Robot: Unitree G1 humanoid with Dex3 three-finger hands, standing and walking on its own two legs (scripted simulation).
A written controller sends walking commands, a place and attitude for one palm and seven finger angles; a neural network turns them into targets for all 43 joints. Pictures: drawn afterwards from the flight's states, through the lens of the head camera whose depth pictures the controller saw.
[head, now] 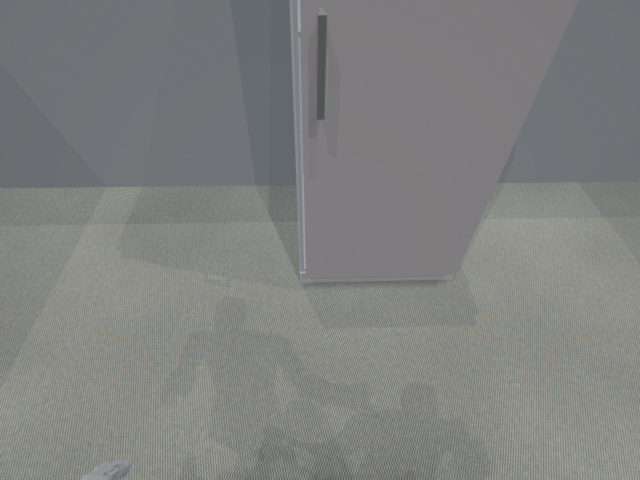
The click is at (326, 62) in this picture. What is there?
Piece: fridge door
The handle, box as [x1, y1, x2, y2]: [317, 8, 326, 119]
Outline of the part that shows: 319,8 317,40 317,119 323,119 326,12 323,11 323,8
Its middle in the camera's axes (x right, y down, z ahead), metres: +0.00 -0.37 +0.84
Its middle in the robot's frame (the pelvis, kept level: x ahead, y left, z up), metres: +0.89 +0.05 +0.12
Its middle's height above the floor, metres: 0.88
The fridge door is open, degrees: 0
